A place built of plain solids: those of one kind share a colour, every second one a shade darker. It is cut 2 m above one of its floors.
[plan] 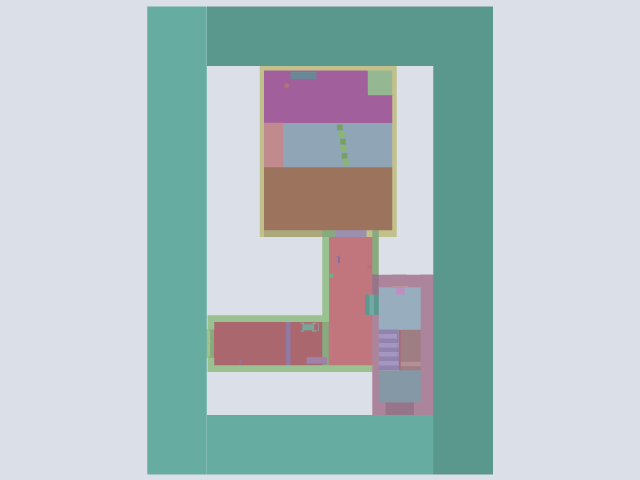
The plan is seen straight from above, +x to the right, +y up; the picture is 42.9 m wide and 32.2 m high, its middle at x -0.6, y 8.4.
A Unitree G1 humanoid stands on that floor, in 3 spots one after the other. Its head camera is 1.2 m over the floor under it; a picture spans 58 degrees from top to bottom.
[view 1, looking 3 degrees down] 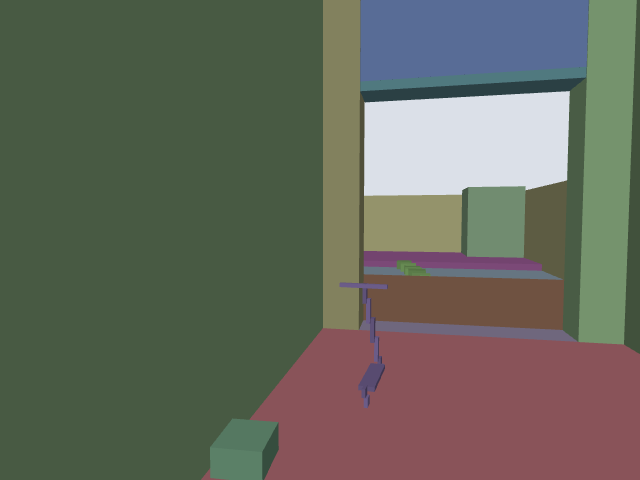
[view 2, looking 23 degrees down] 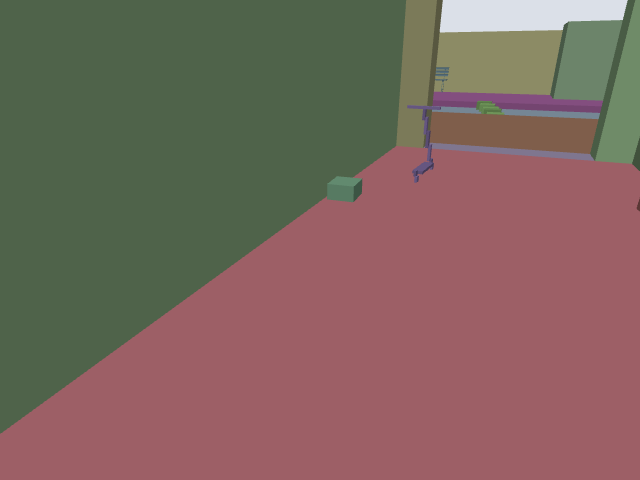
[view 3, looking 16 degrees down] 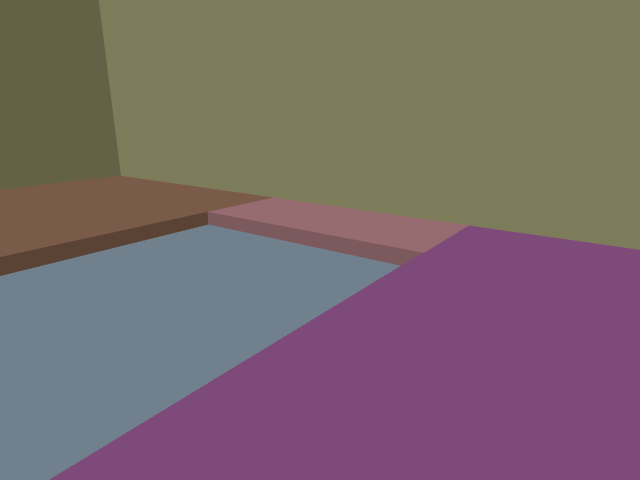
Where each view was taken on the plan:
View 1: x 0.93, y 4.06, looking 102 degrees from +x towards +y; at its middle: wall_arm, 4.49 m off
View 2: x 1.45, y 2.35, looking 113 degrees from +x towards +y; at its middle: floor_arm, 3.07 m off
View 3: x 0.52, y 17.70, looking -144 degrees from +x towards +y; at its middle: floor_yardE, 4.63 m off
